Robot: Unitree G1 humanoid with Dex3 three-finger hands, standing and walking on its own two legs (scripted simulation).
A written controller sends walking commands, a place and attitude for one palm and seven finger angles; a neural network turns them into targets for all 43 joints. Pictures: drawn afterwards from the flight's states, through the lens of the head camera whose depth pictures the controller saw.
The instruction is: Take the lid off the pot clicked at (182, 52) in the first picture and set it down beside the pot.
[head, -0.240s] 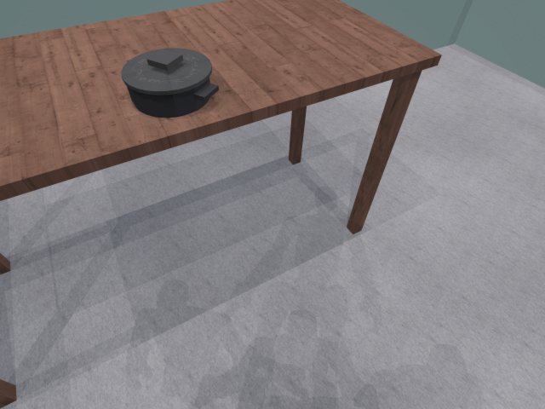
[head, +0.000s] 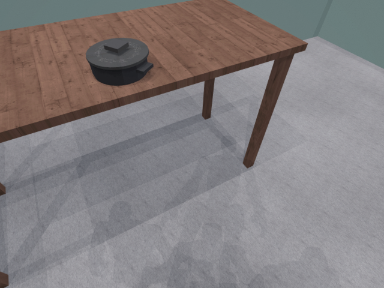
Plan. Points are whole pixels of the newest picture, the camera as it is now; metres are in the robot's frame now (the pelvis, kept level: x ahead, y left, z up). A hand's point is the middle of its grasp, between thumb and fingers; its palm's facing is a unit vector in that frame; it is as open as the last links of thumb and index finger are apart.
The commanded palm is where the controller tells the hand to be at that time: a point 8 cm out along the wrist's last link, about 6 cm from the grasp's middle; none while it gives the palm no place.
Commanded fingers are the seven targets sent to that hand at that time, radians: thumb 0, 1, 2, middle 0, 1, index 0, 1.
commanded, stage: look at it before walking up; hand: left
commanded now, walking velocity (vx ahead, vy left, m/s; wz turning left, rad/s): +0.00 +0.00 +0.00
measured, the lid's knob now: (116, 45) +0.72 +0.27 +0.15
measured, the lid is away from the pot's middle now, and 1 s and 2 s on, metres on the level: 0.00 0.00 0.00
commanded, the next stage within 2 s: turn to face it in 0.40 s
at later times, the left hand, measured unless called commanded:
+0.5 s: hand out of the picture +0.02 +0.20 -0.17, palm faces +0.00 -0.97 -0.24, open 7.3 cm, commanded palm none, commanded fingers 0.00 0.90 0.90 -0.20 -0.30 -0.20 -0.30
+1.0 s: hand out of the picture +0.00 +0.25 -0.19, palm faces +0.25 -0.94 -0.23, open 7.3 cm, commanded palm none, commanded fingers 0.00 0.90 0.90 -0.20 -0.30 -0.20 -0.30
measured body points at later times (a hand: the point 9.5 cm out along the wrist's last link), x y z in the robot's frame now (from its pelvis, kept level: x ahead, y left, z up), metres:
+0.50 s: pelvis +0.00 +0.00 +0.00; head +0.00 +0.01 +0.45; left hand +0.02 +0.26 -0.15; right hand +0.03 -0.25 -0.15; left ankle -0.02 +0.13 -0.74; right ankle -0.02 -0.12 -0.74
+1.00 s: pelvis -0.03 +0.03 -0.01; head +0.00 +0.06 +0.44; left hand -0.01 +0.30 -0.17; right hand +0.06 -0.21 -0.15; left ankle -0.02 +0.11 -0.74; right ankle -0.03 -0.12 -0.68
